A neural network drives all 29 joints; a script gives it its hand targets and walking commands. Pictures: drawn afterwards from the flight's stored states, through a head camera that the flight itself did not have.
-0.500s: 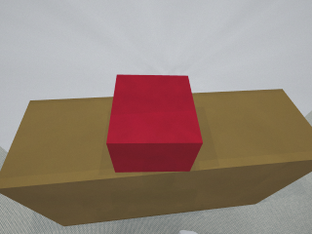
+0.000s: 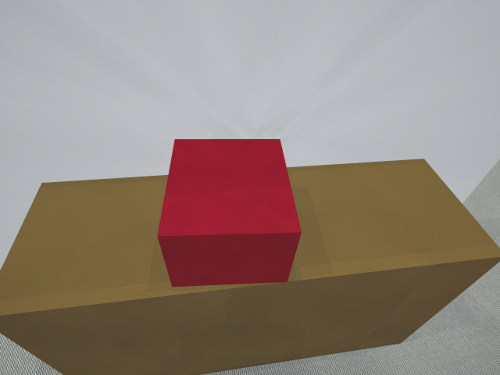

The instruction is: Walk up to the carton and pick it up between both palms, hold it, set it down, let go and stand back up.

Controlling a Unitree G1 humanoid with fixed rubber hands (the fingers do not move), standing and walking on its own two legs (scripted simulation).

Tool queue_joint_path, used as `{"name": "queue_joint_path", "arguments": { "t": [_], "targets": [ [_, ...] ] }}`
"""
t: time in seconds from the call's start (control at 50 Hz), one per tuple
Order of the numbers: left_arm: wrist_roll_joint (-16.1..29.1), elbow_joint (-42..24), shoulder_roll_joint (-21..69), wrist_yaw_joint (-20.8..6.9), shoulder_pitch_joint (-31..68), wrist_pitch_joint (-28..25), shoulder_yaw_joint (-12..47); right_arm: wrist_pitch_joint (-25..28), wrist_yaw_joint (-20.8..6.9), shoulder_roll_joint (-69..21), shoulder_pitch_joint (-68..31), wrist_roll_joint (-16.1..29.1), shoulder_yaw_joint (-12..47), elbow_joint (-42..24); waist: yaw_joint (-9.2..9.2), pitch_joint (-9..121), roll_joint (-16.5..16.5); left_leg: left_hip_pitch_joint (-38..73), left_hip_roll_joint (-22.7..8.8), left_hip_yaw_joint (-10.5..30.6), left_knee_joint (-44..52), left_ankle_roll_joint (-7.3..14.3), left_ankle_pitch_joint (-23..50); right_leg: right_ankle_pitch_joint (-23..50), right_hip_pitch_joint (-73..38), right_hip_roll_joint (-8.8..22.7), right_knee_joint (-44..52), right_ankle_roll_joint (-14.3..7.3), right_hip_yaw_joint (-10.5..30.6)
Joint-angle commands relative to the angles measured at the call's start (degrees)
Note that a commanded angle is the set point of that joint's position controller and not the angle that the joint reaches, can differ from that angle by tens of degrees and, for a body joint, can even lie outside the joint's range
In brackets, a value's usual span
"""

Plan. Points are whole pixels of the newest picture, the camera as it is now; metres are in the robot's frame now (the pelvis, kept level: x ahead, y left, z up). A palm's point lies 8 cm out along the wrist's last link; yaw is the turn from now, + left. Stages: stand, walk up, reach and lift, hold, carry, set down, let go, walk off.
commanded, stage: walk up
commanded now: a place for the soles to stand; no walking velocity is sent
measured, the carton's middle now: (229, 208) +0.48 +0.05 -0.04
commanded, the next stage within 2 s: reach and lift in 1.62 s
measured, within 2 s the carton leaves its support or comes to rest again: neither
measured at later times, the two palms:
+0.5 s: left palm out of the picture +0.06 +0.24 -0.12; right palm out of the picture +0.05 -0.27 -0.13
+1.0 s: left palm out of the picture +0.04 +0.25 -0.13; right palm out of the picture +0.03 -0.27 -0.13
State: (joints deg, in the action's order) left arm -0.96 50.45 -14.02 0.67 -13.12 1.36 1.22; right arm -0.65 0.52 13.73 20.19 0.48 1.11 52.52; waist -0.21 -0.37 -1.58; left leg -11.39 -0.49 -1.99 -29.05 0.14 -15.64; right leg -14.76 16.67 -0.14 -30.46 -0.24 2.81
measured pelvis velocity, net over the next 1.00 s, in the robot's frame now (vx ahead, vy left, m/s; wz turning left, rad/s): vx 0.02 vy -0.01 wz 0.05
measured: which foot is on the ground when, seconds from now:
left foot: down 0.00-1.00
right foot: down 0.00-1.00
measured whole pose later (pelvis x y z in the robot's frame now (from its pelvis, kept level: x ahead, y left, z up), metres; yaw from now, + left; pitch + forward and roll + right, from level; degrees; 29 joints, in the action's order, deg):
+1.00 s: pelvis +0.02 -0.01 +0.01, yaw +3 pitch -1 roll +0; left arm 0.0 61.1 -15.6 1.3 -12.3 -0.3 3.6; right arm 0.6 1.1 14.9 17.2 0.2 3.0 61.0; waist 0.0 -1.9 0.3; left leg -9.2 -0.5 1.3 -25.0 -1.0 -14.4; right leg -10.8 13.0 0.0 -25.2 0.0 0.5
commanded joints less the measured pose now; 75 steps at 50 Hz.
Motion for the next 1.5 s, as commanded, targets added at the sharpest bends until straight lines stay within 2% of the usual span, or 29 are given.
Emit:
{"name": "queue_joint_path", "arguments": {
  "t": [0.0,0.06,0.1,0.2,0.26,0.38,0.54,0.92,0.94,0.98,1.24,1.48],
  "targets": [
    [-0.2,0.96,-5.98,-0.25,-1.66,-1.92,-0.54,1.18,-0.07,7.77,-0.7,0.1,-1.57,-1.69,1.25,-7.18,6.81,-10.53,-7.61,10.14,15.3,2.97,-12.94,2.83,-3.52,2.21,3.97,-1.1,2.82],
    [0.02,2.18,-5.93,0.31,-2.93,-2.68,-0.03,1.24,-0.48,7.87,-0.63,-0.1,-1.83,-0.78,0.9,-3.48,6.02,-6.89,-6.68,9.5,13.76,3.18,-12.01,-0.32,-3.38,2.83,5.12,-0.99,3.62],
    [0.59,2.99,-6.4,0.35,-2.19,-2.62,0.01,1.05,-0.31,7.19,0.09,-0.23,-1.64,-0.29,-0.02,-4.17,3.71,-5.02,-5.95,9.05,12.71,3.06,-10.72,-1.6,-1.09,2.96,6.33,-0.82,4.12],
    [0.89,4.42,-6.68,0.53,-2.4,-2.77,0.53,1.28,-0.14,6.88,0.58,-0.78,-1.06,1.12,-0.77,-2.25,-0.86,0.76,-4.59,6.77,7.88,2.78,0.72,1.8,0.9,4.85,8.81,-1.44,5.95],
    [0.87,5.07,-7.12,0.64,-2.64,-2.77,0.67,1.43,0.01,6.81,0.59,-0.85,-0.62,2.01,-0.76,-0.97,-1.31,1.58,-4.63,6.42,7.22,2.55,4.25,4.96,-0.74,5.39,8.83,-1.75,6.01],
    [0.84,6.11,-7.64,0.74,-3.04,-2.69,0.86,1.49,0.33,6.9,-0.1,-0.74,0.05,3.56,-0.12,-0.31,0.08,0.98,-4.98,6.18,7.09,1.98,7.73,11.06,-3.96,5.79,7.99,-2.18,5.15],
    [0.92,6.91,-7.88,0.77,-1.42,-2.49,0.96,1.53,0.48,7.03,-0.34,-0.54,0.61,5.37,0.22,-1.58,1.78,-0.38,-5.22,6.48,7.68,1.59,7.85,10.8,-5.22,5.67,8.35,-2.25,4.34],
    [0.94,9.46,-7.96,0.85,-0.24,-2.07,1.28,1.66,0.76,7.48,0.06,-0.36,0.93,7.65,0.22,-2.83,1.72,-1.96,-4.92,7.75,9.23,1.66,3.39,4.21,-5.06,5.19,9.53,-1.6,3.2],
    [1.02,8.86,-8.53,0.99,1.16,-2.12,1.02,1.54,0.88,8.56,-1.45,-0.09,0.46,7.37,0.36,-4.27,2.1,-2.57,-5.08,7.7,8.33,1.67,6.71,7.75,-4.31,5.58,8.76,-1.79,3.24],
    [1.02,9.13,-8.41,1.02,0.52,-2.2,1.09,1.53,0.9,8.09,-0.84,-0.16,0.57,7.48,0.23,-2.66,2.03,-1.58,-5.22,7.72,7.86,1.69,7.88,9.09,-4.85,5.77,8.31,-1.99,2.97],
    [0.96,9.6,-8.66,1.11,-0.12,-1.62,1.01,1.04,0.87,8.45,-0.96,-0.16,0.28,7.36,0.26,-3.46,1.67,-3.93,-4.45,8.59,8.78,1.86,0.73,1.46,-3.48,5.53,8.96,-1.67,3.08],
    [0.9,9.7,-8.7,1.09,-0.73,-1.77,0.96,1.21,0.85,8.52,-0.84,-0.21,0.16,7.09,0.31,-2.66,1.73,-4.14,-4.24,9.07,8.57,1.92,1.1,1.55,-3.95,5.58,8.67,-1.64,2.85]
  ]
}}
